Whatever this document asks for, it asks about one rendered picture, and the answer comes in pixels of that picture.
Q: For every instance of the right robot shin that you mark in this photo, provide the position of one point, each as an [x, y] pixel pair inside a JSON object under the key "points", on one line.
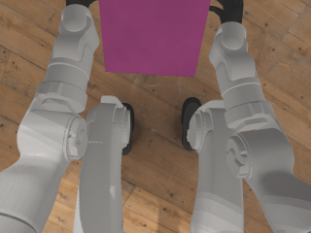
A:
{"points": [[216, 103]]}

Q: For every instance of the robot right upper arm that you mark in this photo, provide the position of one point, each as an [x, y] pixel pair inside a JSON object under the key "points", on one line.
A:
{"points": [[265, 160]]}

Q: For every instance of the robot right forearm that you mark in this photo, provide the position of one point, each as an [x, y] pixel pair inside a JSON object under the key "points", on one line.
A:
{"points": [[238, 80]]}

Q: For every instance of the robot left foot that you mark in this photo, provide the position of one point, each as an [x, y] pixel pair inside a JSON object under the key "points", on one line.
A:
{"points": [[127, 149]]}

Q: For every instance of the robot right hand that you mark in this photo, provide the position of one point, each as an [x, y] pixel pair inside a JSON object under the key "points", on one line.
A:
{"points": [[232, 10]]}

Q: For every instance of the robot left forearm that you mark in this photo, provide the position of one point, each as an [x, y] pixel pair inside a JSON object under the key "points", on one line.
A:
{"points": [[69, 68]]}

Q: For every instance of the carton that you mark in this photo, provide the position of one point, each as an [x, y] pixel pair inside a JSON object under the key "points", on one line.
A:
{"points": [[153, 37]]}

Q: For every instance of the robot left upper arm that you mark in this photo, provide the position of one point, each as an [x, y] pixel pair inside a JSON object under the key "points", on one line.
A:
{"points": [[48, 141]]}

